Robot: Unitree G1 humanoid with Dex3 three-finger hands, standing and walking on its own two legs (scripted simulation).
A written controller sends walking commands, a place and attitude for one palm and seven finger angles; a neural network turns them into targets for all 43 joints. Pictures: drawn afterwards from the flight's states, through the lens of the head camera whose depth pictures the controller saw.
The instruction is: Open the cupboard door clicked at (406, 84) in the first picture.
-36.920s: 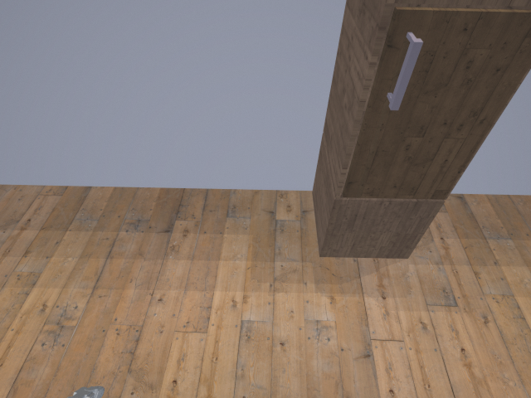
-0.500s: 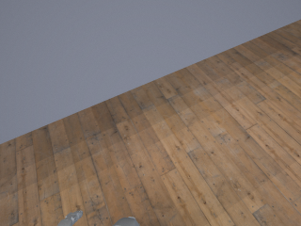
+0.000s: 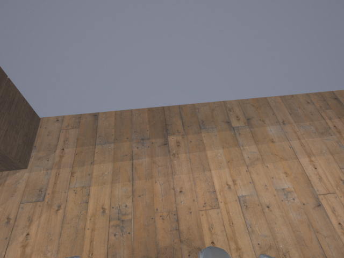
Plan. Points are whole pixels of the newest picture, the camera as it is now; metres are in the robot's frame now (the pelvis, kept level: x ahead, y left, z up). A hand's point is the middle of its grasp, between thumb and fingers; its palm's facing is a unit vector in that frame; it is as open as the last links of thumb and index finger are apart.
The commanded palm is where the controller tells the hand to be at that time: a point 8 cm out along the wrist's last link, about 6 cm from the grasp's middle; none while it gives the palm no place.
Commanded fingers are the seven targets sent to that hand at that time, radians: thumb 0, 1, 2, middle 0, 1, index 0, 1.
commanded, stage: turn to face it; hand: left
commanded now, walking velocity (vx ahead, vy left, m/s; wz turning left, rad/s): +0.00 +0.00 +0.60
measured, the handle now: out of the picture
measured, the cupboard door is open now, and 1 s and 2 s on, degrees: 44 44 44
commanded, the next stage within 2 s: take the last steps up to it in 1.40 s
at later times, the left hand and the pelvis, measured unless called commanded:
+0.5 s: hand out of the picture +0.01 +0.16 -0.16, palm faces +0.36 -0.90 -0.24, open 7.3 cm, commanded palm none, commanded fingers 0.00 0.90 0.90 -0.20 -0.30 -0.20 -0.30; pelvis +0.02 -0.04 +0.01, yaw +20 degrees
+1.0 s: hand out of the picture +0.04 +0.21 -0.15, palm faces +0.57 -0.78 -0.26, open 7.4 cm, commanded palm none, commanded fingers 0.00 0.90 0.90 -0.20 -0.30 -0.20 -0.30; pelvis +0.05 -0.04 +0.00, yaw +35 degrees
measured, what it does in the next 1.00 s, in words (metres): steps on the spot, turning left: right foot, then left foot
